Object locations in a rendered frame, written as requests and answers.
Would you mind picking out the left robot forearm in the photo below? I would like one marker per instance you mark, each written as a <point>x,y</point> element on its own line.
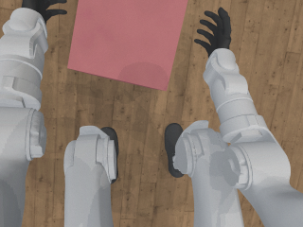
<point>22,59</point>

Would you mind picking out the robot left hand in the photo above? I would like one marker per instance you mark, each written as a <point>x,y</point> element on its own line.
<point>42,5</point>

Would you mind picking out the robot right hand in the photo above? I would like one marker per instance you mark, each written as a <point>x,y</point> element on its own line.
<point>221,32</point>

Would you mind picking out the right robot forearm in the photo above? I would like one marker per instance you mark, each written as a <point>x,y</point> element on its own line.
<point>234,105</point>

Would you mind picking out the left robot foot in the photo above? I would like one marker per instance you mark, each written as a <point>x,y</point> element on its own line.
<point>113,136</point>

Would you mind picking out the right robot thigh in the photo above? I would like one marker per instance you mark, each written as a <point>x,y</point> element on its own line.
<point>216,203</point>

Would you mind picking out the carton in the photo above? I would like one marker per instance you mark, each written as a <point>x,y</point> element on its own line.
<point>132,41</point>

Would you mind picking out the robot left upper arm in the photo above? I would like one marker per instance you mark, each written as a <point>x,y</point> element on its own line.
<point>22,138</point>

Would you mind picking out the robot right upper arm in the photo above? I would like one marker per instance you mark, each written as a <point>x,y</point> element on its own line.
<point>261,172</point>

